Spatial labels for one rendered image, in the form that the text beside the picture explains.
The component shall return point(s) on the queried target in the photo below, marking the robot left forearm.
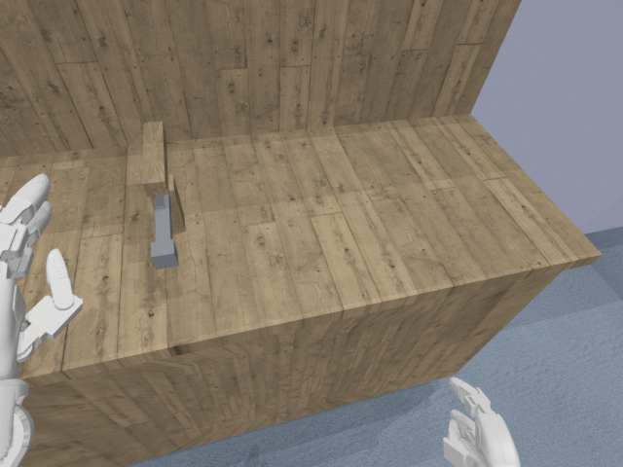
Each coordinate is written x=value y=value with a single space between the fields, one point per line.
x=16 y=423

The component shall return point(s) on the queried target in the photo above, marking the tap lever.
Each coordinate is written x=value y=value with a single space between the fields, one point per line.
x=163 y=252

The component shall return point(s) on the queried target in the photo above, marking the robot right hand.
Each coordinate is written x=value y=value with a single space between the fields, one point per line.
x=488 y=442

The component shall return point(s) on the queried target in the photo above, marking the counter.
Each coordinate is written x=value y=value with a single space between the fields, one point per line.
x=345 y=228

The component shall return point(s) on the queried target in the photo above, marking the robot left hand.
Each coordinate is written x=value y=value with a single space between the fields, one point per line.
x=23 y=219

